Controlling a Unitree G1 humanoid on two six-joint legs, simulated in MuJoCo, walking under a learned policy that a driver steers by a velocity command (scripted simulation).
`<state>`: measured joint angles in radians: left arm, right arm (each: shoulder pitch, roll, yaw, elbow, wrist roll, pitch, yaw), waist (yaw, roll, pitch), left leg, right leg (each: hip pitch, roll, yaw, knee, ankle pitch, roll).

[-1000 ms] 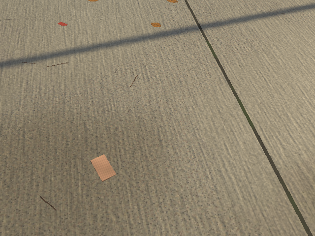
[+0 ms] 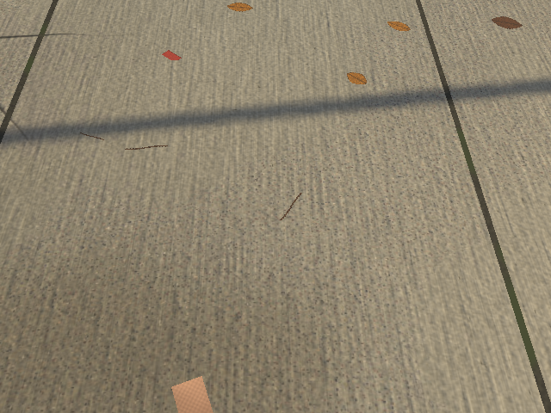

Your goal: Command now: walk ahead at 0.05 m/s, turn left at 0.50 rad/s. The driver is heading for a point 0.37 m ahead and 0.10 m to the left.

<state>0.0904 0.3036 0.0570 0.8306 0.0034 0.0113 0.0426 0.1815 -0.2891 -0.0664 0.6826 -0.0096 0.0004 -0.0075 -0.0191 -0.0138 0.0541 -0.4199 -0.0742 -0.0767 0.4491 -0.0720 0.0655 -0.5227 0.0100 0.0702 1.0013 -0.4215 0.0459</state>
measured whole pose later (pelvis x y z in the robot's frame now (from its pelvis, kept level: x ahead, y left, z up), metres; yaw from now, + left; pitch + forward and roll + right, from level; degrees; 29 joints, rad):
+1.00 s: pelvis +0.01 +0.00 +0.01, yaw +31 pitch +1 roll -1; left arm 0.18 0.31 0.07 0.78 -0.01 0.00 0.00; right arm 0.19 -0.27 -0.04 0.64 0.00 0.01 -0.01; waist 0.00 -0.02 0.01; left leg -0.23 -0.06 -0.07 0.42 -0.21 0.06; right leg -0.42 -0.04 0.01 0.79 -0.33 0.06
